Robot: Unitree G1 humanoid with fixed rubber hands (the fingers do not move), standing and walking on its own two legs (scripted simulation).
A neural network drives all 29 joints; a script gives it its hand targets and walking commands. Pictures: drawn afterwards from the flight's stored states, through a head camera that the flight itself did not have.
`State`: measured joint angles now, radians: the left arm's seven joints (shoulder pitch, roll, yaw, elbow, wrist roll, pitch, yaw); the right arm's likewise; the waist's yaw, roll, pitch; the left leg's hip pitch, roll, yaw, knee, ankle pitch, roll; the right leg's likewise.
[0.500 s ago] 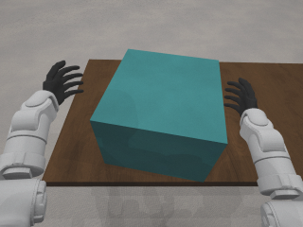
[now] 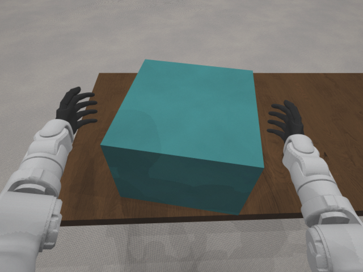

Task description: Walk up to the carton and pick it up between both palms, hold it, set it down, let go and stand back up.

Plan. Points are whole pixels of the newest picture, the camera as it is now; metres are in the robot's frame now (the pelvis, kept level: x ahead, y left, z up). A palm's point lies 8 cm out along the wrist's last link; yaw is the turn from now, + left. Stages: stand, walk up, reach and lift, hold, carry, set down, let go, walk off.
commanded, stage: reach and lift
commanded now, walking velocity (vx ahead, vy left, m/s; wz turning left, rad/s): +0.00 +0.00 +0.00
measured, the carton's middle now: (188, 131) +0.45 -0.03 +0.06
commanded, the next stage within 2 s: none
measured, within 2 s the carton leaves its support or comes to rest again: neither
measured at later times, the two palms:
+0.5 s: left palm (73, 124) +0.46 +0.24 +0.09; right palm (276, 138) +0.40 -0.24 +0.07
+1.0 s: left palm (87, 129) +0.45 +0.21 +0.08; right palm (265, 139) +0.40 -0.22 +0.07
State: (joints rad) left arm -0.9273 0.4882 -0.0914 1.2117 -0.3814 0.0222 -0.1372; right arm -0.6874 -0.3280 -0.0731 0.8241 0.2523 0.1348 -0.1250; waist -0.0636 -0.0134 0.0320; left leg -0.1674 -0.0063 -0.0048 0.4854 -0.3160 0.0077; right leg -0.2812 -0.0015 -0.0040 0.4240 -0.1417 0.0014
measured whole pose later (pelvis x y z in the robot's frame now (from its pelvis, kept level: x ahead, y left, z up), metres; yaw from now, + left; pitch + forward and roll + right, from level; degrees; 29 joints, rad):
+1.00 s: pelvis +0.01 +0.00 +0.00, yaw +0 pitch +8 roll -1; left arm -0.93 0.42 -0.17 1.31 -0.40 -0.18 -0.11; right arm -0.73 -0.19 -0.06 0.97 0.26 -0.11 -0.16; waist -0.06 -0.01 -0.04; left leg -0.33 -0.01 0.00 0.50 -0.31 0.01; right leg -0.44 0.00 0.00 0.42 -0.13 0.00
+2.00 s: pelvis +0.01 +0.00 +0.00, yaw +0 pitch +10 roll -1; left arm -0.93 0.37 -0.16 1.31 -0.31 -0.23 -0.09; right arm -0.75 -0.14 -0.06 0.99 0.26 -0.12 -0.22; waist -0.06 -0.01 -0.07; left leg -0.35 -0.01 0.00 0.50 -0.31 0.01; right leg -0.46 0.00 -0.01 0.42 -0.13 0.00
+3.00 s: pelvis -0.01 -0.01 +0.00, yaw +0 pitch +7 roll +0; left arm -0.84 0.29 -0.05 1.04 -0.14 -0.09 -0.03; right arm -0.71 -0.19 -0.09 0.85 0.20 -0.03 -0.18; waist -0.06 -0.01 -0.10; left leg -0.30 -0.01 -0.01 0.46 -0.27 0.01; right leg -0.40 0.00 -0.01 0.37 -0.08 0.00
